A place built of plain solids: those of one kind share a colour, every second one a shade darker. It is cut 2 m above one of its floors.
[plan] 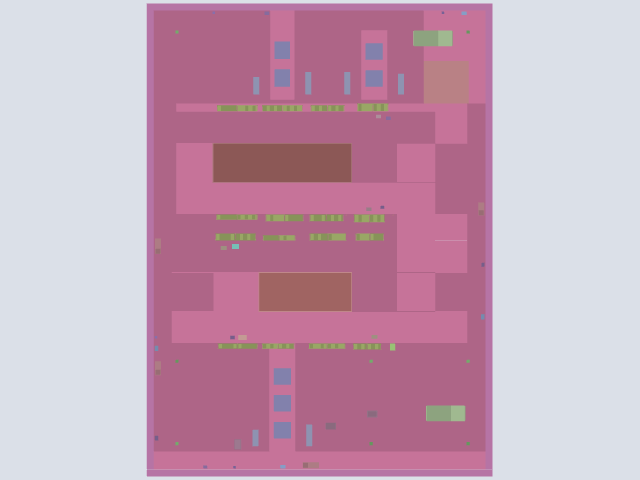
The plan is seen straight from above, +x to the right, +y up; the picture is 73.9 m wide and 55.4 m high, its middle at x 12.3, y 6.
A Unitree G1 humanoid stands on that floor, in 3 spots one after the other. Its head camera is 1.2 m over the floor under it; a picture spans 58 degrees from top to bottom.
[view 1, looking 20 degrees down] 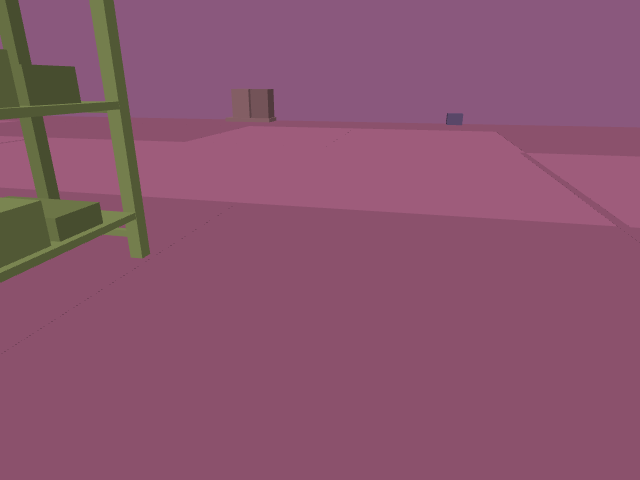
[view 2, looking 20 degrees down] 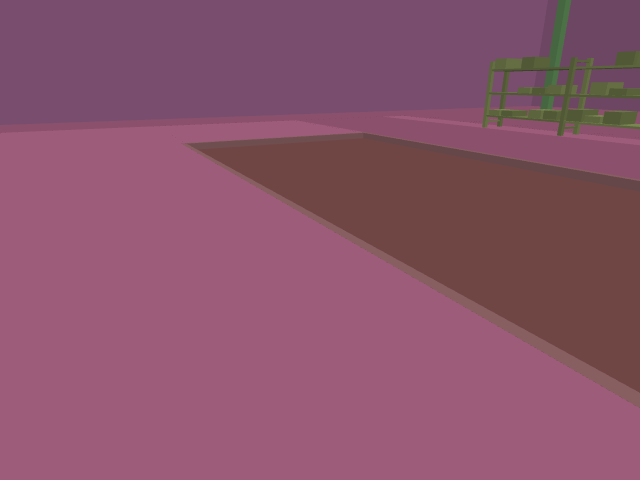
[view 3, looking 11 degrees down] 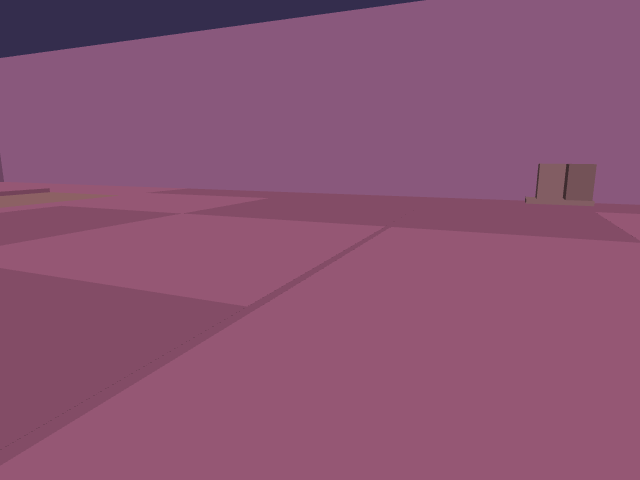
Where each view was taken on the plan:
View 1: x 17.05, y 4.05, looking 13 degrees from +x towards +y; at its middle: floor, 3.51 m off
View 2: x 9.41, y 10.85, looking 152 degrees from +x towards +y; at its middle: floor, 3.51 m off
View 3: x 18.35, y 10.85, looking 23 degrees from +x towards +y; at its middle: floor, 6.29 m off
